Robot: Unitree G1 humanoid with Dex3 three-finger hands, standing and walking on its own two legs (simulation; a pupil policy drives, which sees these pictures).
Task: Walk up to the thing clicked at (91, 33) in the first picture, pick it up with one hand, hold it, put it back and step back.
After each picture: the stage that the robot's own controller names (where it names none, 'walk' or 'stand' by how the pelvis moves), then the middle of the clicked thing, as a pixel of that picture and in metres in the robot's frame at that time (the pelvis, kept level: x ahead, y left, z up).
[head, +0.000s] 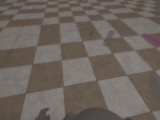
stand; (91, 33) +2.15 -0.12 -0.72
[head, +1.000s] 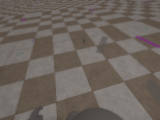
walk; (84, 41) +2.01 +0.21 -0.70
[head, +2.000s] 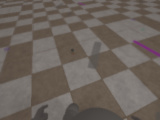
walk; (72, 51) +1.35 +0.37 -0.71
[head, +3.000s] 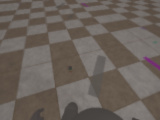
walk; (70, 69) +0.84 +0.32 -0.71
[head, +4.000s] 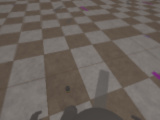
walk; (67, 89) +0.47 +0.24 -0.69
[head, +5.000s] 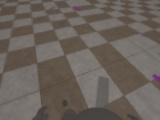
stand; (65, 103) +0.28 +0.25 -0.71
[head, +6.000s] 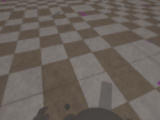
stand; (67, 107) +0.27 +0.22 -0.72
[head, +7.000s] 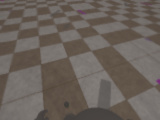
stand; (66, 105) +0.29 +0.24 -0.73
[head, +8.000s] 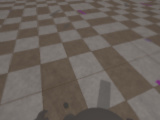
stand; (66, 105) +0.28 +0.24 -0.73
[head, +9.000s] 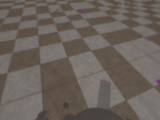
go down; (66, 105) +0.27 +0.24 -0.73
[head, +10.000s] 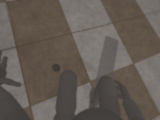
go down; (56, 68) +0.35 +0.27 -0.35
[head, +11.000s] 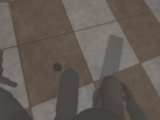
go down; (58, 67) +0.34 +0.28 -0.30
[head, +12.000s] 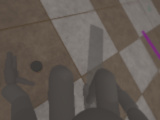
close in; (37, 67) +0.32 +0.30 -0.22
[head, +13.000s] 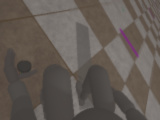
close; (24, 68) +0.33 +0.30 -0.21
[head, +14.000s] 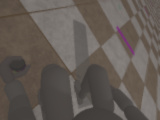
close; (19, 67) +0.33 +0.31 -0.21
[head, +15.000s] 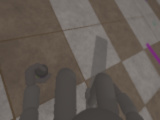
lift; (42, 74) +0.26 +0.30 -0.12
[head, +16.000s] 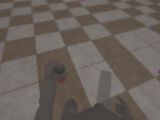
lift; (60, 73) +0.32 +0.19 +0.03
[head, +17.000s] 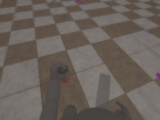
hold; (63, 74) +0.33 +0.17 +0.01
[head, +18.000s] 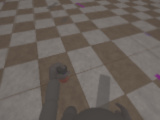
hold; (62, 74) +0.33 +0.18 +0.01
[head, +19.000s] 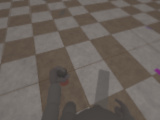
crouch; (63, 77) +0.32 +0.17 -0.03
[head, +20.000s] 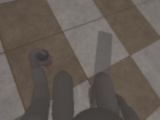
lower; (45, 59) +0.40 +0.28 -0.10
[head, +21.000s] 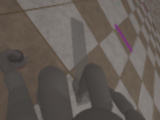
lower; (18, 60) +0.38 +0.31 -0.22
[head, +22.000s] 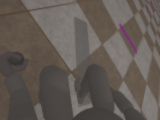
lower; (18, 62) +0.35 +0.32 -0.21
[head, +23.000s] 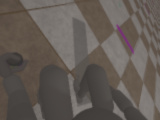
lower; (17, 63) +0.35 +0.32 -0.21
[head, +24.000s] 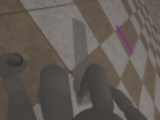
lower; (17, 63) +0.35 +0.32 -0.21
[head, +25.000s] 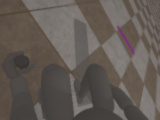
open; (22, 64) +0.34 +0.30 -0.21
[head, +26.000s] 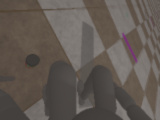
stand; (31, 61) +0.33 +0.28 -0.21
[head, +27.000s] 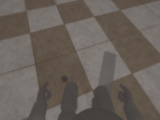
walk; (64, 79) +0.36 +0.24 -0.49
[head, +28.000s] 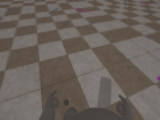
stand; (66, 103) +0.31 +0.22 -0.66
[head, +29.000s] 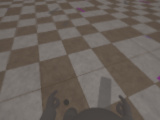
stand; (66, 103) +0.31 +0.23 -0.67
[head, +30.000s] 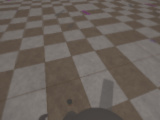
stand; (69, 102) +0.33 +0.21 -0.72
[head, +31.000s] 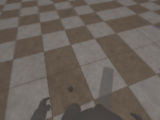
walk; (70, 89) +0.39 +0.21 -0.70
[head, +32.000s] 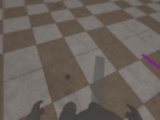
walk; (67, 77) +0.54 +0.23 -0.71
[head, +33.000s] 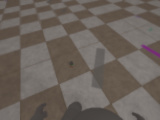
walk; (71, 64) +0.86 +0.31 -0.70
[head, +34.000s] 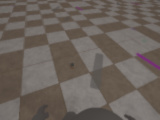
stand; (72, 65) +0.98 +0.26 -0.71
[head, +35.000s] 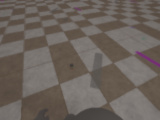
stand; (71, 66) +0.98 +0.28 -0.72
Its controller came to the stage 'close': yes
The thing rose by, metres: 0.71
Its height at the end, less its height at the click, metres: +0.00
